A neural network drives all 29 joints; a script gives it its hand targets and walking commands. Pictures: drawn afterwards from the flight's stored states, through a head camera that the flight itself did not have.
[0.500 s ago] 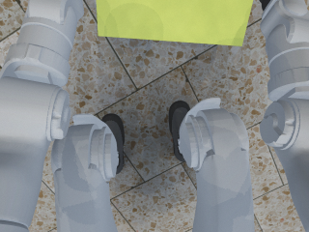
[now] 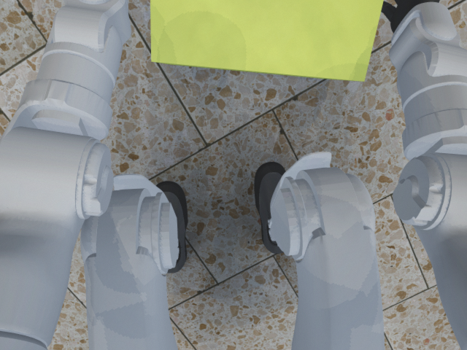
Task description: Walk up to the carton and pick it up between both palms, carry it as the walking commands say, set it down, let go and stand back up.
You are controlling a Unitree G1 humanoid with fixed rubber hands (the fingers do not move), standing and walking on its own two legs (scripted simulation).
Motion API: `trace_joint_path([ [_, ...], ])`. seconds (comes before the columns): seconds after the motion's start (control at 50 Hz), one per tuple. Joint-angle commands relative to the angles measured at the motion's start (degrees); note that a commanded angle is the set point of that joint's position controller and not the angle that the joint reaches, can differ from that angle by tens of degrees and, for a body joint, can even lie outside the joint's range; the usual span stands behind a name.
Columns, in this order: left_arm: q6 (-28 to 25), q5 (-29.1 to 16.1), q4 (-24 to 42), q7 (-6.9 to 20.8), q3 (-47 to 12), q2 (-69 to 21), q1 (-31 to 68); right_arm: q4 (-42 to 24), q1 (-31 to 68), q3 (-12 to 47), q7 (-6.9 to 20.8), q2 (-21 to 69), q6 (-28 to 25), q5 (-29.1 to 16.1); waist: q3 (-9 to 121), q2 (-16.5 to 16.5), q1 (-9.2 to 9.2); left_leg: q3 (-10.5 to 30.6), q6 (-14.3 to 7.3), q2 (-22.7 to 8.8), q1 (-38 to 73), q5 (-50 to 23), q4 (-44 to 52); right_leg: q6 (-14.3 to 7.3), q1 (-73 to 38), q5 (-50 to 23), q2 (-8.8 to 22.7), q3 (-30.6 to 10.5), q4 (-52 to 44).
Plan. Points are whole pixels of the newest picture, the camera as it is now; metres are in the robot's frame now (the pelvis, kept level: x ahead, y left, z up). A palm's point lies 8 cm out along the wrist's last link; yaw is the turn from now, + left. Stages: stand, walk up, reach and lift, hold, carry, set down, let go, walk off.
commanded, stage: set down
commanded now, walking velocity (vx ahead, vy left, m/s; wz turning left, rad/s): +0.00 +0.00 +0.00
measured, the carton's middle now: (260, 4) +0.53 -0.10 -0.26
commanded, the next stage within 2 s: none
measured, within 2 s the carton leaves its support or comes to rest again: neither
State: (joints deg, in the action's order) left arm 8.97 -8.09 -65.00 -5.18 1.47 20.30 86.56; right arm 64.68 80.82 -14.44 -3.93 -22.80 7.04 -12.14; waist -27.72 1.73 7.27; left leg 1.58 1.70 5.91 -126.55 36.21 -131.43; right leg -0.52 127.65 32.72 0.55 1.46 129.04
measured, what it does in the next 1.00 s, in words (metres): stands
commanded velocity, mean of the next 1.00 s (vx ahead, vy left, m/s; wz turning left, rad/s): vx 0.00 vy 0.00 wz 0.00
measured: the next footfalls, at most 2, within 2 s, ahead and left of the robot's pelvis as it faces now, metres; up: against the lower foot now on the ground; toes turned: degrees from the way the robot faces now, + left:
none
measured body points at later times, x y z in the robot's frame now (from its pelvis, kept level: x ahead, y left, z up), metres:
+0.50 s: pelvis +0.01 +0.00 -0.01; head +0.38 -0.02 +0.23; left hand +0.58 +0.09 -0.20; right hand +0.51 -0.29 -0.19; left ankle +0.10 +0.12 -0.32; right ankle +0.12 -0.12 -0.32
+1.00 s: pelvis +0.00 +0.00 +0.00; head +0.38 -0.02 +0.23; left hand +0.57 +0.09 -0.21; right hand +0.50 -0.28 -0.19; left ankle +0.10 +0.12 -0.32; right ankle +0.12 -0.12 -0.32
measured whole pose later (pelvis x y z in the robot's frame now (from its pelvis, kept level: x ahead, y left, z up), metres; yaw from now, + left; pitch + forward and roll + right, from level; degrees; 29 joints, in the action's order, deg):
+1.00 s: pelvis +0.00 +0.00 +0.00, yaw -1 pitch +31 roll -2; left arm 4.6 -10.0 -65.5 -5.3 -2.6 21.5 85.6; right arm 68.2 81.1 -14.4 -3.6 -22.6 0.8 -13.4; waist -29.4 0.8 6.8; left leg 1.9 1.8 5.4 -125.9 37.6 -132.5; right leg -0.4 127.1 33.6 0.4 2.0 129.6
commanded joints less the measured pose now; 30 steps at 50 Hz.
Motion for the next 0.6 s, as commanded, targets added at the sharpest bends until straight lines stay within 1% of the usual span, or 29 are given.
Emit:
trace_joint_path([
  [0.0, -2.34, -1.98, 11.86, 13.42, -11.46, -44.59, 27.1, -11.46, 30.36, 14.7, 15.46, 43.76, -0.28, -2.14, 60.53, 5.19, 3.24, -2.28, -2.86, 1.03, 20.42, -17.23, 9.89, 0.47, -26.98, -23.99, -3.9, -1.06, -10.07],
  [0.02, -2.38, -2.24, 12.02, 13.4, -11.81, -44.42, 26.91, -11.32, 29.77, 14.63, 15.53, 43.08, -0.27, -1.98, 60.59, 5.19, 4.11, -2.45, -2.73, 0.93, 19.98, -16.83, 9.24, 0.35, -27.33, -23.8, -3.9, -1.22, -9.96],
  [0.04, -2.41, -2.12, 11.82, 13.27, -11.87, -44.16, 27.1, -11.48, 30.24, 14.79, 15.61, 42.85, -0.42, -2.34, 60.63, 5.28, 3.83, -2.14, -2.85, 0.9, 20.93, -17.09, 9.47, 0.42, -26.7, -23.99, -3.81, -0.95, -9.52],
  [0.06, -2.4, -1.6, 11.7, 13.2, -11.63, -44.06, 26.26, -11.09, 29.68, 14.87, 15.66, 42.7, -0.4, -2.39, 59.92, 5.26, 3.13, -2.05, -2.77, 0.87, 20.66, -17.43, 9.49, 0.41, -26.28, -24.06, -3.9, -1.12, -9.41],
  [0.08, -2.33, -1.62, 11.43, 13.24, -11.44, -44.03, 26.3, -10.7, 29.5, 14.42, 15.85, 42.78, -0.38, -2.12, 59.32, 5.87, 3.19, -1.94, -2.79, 0.91, 20.9, -17.76, 9.55, 0.34, -25.5, -24.03, -3.83, -1.16, -9.37],
  [0.1, -2.3, -1.23, 11.04, 13.25, -11.36, -44.01, 25.39, -10.18, 28.94, 14.25, 15.85, 43.13, -0.39, -2.01, 58.95, 5.21, 3.2, -1.71, -2.94, 0.84, 20.99, -17.16, 9.84, 0.5, -25.58, -23.54, -3.8, -0.91, -9.43],
  [0.12, -2.16, -1.23, 10.77, 13.37, -10.94, -43.93, 25.2, -10.56, 29.08, 13.95, 15.97, 42.34, -0.33, -1.79, 58.13, 5.69, 3.31, -1.64, -3.0, 0.88, 20.8, -17.02, 9.67, 0.4, -24.95, -23.25, -3.72, -1.04, -9.38],
  [0.14, -2.1, -0.87, 10.5, 13.46, -10.85, -43.57, 24.19, -9.96, 28.03, 14.0, 16.07, 42.95, -0.21, -1.54, 57.71, 5.37, 2.8, -1.92, -2.99, 0.93, 19.95, -17.27, 9.46, 0.34, -25.34, -23.71, -3.9, -1.37, -9.57],
  [0.16, -2.12, -0.42, 10.52, 13.43, -10.89, -43.36, 23.86, -9.4, 27.66, 13.81, 16.17, 43.28, -0.13, -1.62, 57.55, 5.89, 2.3, -1.91, -2.92, 0.84, 20.09, -17.34, 9.5, 0.35, -25.01, -23.66, -3.86, -1.37, -9.13],
  [0.18, -1.93, -0.21, 10.11, 13.46, -10.68, -43.45, 23.54, -9.39, 27.88, 13.75, 16.26, 42.53, -0.13, -1.55, 57.07, 5.54, 2.62, -1.78, -2.94, 0.84, 20.09, -17.39, 9.52, 0.46, -24.41, -23.27, -3.78, -1.2, -9.08],
  [0.2, -2.0, -0.12, 10.32, 13.39, -11.0, -43.52, 23.67, -9.75, 27.92, 13.37, 16.3, 41.89, -0.41, -1.7, 56.6, 6.5, 2.76, -1.56, -2.95, 0.8, 20.77, -17.68, 9.39, 0.25, -23.19, -23.31, -3.86, -1.19, -8.89],
  [0.22, -2.04, -0.25, 10.07, 13.42, -10.63, -43.74, 23.1, -9.64, 27.09, 13.58, 16.27, 42.47, -0.3, -1.25, 56.73, 5.32, 2.97, -1.6, -3.04, 0.8, 20.44, -17.77, 9.11, 0.32, -24.45, -23.48, -3.8, -1.4, -9.04],
  [0.24, -2.03, -0.03, 10.39, 13.45, -10.6, -43.28, 22.99, -9.7, 27.12, 13.36, 16.29, 42.03, -0.31, -1.32, 56.96, 5.73, 2.8, -1.38, -3.05, 0.86, 20.59, -17.87, 9.16, 0.31, -24.12, -23.71, -3.79, -1.25, -8.66],
  [0.26, -2.11, -0.15, 10.59, 13.46, -11.13, -43.5, 23.11, -9.19, 26.83, 13.2, 16.31, 42.13, -0.19, -1.24, 56.53, 5.92, 3.11, -1.52, -2.99, 0.78, 20.71, -18.24, 9.22, 0.29, -23.85, -23.81, -3.77, -1.22, -8.68],
  [0.28, -1.97, -0.01, 10.1, 13.57, -10.8, -43.46, 22.5, -9.14, 26.43, 12.91, 16.42, 41.76, -0.2, -0.97, 56.15, 6.19, 3.08, -1.38, -3.01, 0.85, 20.6, -17.85, 9.19, 0.19, -23.65, -23.19, -3.83, -1.37, -8.88],
  [0.3, -1.86, 0.43, 9.59, 13.52, -10.16, -42.95, 21.68, -9.43, 26.75, 13.3, 16.38, 41.65, -0.14, -1.06, 55.8, 5.35, 2.55, -1.47, -3.06, 0.81, 20.38, -17.84, 9.03, 0.43, -24.18, -23.11, -3.67, -1.44, -8.87],
  [0.34, -2.06, 0.17, 10.07, 13.39, -10.88, -42.6, 22.08, -9.68, 26.08, 13.0, 16.35, 41.41, -0.36, -0.9, 56.17, 5.62, 3.19, -1.1, -2.99, 0.7, 20.97, -18.49, 8.74, 0.31, -24.51, -24.41, -3.66, -1.42, -8.2],
  [0.36, -2.05, 0.18, 10.02, 13.47, -10.72, -42.71, 22.27, -9.45, 26.02, 13.27, 16.35, 41.53, -0.2, -0.79, 56.13, 5.0, 3.01, -1.03, -3.01, 0.71, 21.03, -18.79, 8.63, 0.35, -24.26, -24.44, -3.75, -1.34, -8.06],
  [0.38, -1.94, 0.52, 9.4, 13.4, -10.75, -42.61, 21.32, -9.47, 25.76, 12.95, 16.4, 41.49, -0.27, -0.93, 55.93, 5.86, 2.97, -1.07, -2.96, 0.63, 21.48, -18.86, 8.68, 0.5, -23.85, -23.97, -3.74, -1.09, -7.94],
  [0.4, -2.04, 0.53, 9.65, 13.37, -10.81, -42.47, 21.55, -9.05, 25.34, 12.97, 16.36, 41.12, -0.35, -0.83, 56.06, 5.67, 3.28, -1.01, -2.89, 0.61, 21.31, -18.69, 8.57, 0.37, -24.25, -24.33, -3.65, -1.19, -7.85],
  [0.42, -1.9, 0.86, 9.24, 13.25, -10.65, -41.98, 20.76, -8.72, 24.96, 12.74, 16.33, 41.05, -0.31, -0.8, 56.04, 6.01, 2.7, -0.95, -2.78, 0.62, 21.29, -18.85, 8.5, 0.39, -24.38, -24.26, -3.53, -1.33, -7.59],
  [0.44, -2.03, 0.78, 9.27, 13.24, -10.55, -41.74, 20.83, -9.15, 25.28, 12.71, 16.27, 40.83, -0.42, -0.68, 55.56, 5.75, 2.73, -1.02, -2.92, 0.66, 21.1, -18.67, 8.63, 0.55, -23.61, -23.88, -3.8, -1.07, -7.74],
  [0.46, -2.0, 1.04, 8.95, 13.11, -10.19, -41.04, 19.76, -9.19, 24.76, 12.64, 16.21, 40.23, -0.35, -0.51, 55.65, 5.57, 2.3, -1.0, -2.86, 0.69, 21.65, -19.39, 8.62, 0.65, -24.17, -24.37, -3.61, -1.2, -7.67],
  [0.48, -2.22, 1.26, 8.89, 12.86, -9.89, -39.78, 19.13, -8.57, 23.46, 12.5, 15.89, 39.18, -0.49, -0.54, 55.52, 5.02, 2.57, -1.31, -2.73, 0.53, 20.61, -18.54, 8.19, 0.69, -24.89, -24.43, -3.67, -1.22, -7.61],
  [0.5, -2.36, 1.23, 9.48, 12.65, -10.1, -39.24, 19.7, -8.75, 23.47, 12.42, 15.6, 38.08, -0.67, -0.49, 56.19, 5.39, 2.74, -1.31, -2.62, 0.51, 20.92, -19.01, 8.18, 0.61, -25.51, -25.17, -3.63, -1.32, -7.49],
  [0.52, -2.43, 0.7, 9.3, 12.42, -10.3, -38.1, 19.76, -8.9, 23.72, 11.79, 15.32, 36.86, -0.88, -0.36, 56.13, 5.08, 3.36, -1.18, -2.68, 0.46, 21.16, -18.75, 8.19, 0.82, -25.31, -24.75, -3.5, -0.84, -7.3],
  [0.54, -2.57, 0.81, 9.42, 12.12, -10.23, -37.37, 19.27, -8.97, 23.53, 11.77, 14.96, 35.67, -0.99, -0.49, 56.45, 5.29, 2.93, -1.13, -2.58, 0.47, 21.44, -19.03, 8.02, 0.67, -25.62, -24.94, -3.45, -1.26, -7.34],
  [0.56, -2.71, 0.86, 9.3, 11.68, -9.74, -35.26, 18.68, -8.71, 22.67, 11.16, 14.55, 34.61, -1.17, -0.47, 56.81, 4.96, 2.86, -1.11, -2.5, 0.29, 21.76, -19.28, 8.15, 0.93, -26.07, -25.24, -3.38, -1.15, -7.38],
  [0.58, -2.67, 0.98, 8.8, 11.48, -9.56, -34.08, 18.67, -8.09, 22.45, 10.65, 14.26, 33.04, -1.39, -0.25, 55.95, 5.47, 3.01, -1.29, -2.3, 0.31, 21.27, -18.26, 8.22, 0.89, -25.55, -24.37, -3.29, -1.15, -7.64],
])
